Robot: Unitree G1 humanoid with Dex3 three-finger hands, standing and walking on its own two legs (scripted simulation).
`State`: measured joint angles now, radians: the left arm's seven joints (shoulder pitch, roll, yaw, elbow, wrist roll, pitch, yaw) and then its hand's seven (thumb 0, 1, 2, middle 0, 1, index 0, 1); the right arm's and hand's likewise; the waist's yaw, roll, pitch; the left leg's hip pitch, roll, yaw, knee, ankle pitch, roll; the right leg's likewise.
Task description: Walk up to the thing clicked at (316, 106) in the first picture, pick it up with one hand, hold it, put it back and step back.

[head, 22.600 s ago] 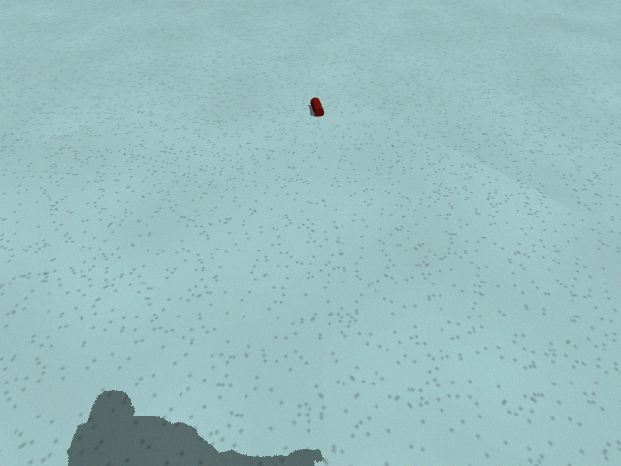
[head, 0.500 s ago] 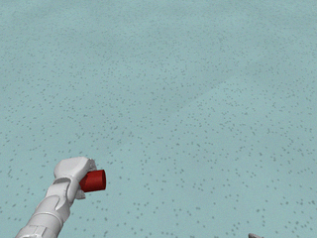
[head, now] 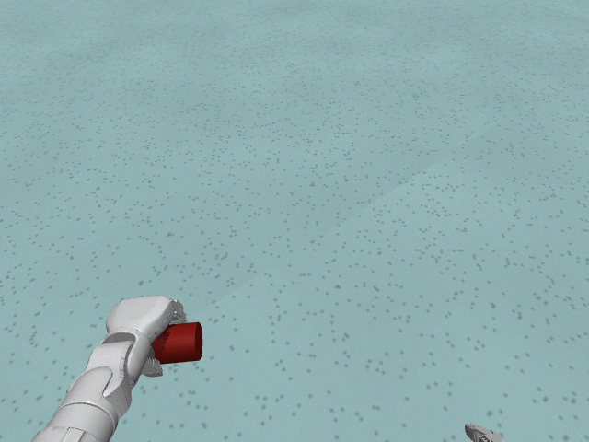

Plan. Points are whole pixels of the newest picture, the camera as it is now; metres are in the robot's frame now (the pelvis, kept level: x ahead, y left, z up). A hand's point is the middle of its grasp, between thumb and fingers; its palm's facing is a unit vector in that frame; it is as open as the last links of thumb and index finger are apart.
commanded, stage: hold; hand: left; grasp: from above
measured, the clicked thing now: (156, 345) +0.31 +0.22 -0.09
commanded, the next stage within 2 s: crouch in 1.38 s
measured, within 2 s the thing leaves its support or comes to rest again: neither
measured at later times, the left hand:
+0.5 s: hand (145, 355) +0.28 +0.22 -0.04, palm faces -0.47 -0.05 -0.88, open 8.7 cm
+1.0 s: hand (144, 356) +0.27 +0.22 -0.03, palm faces -0.48 -0.05 -0.88, open 8.7 cm
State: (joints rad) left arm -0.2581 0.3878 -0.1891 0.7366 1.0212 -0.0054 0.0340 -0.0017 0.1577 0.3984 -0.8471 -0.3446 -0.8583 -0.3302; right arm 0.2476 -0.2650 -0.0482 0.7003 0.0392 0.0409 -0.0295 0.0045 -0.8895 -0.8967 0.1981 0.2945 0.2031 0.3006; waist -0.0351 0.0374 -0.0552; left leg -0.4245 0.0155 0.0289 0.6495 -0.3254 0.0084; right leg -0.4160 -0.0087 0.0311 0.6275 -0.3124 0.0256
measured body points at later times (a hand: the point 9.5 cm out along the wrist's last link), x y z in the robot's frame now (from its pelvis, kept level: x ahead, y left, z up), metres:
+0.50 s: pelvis -0.01 +0.00 +0.01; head +0.00 -0.02 +0.46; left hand +0.30 +0.22 +0.01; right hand +0.11 -0.26 -0.11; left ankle +0.00 +0.11 -0.72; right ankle +0.00 -0.14 -0.72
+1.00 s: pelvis -0.02 +0.00 +0.01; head -0.01 -0.02 +0.46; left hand +0.29 +0.22 +0.02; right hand +0.12 -0.26 -0.10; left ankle +0.00 +0.11 -0.72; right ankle +0.00 -0.14 -0.72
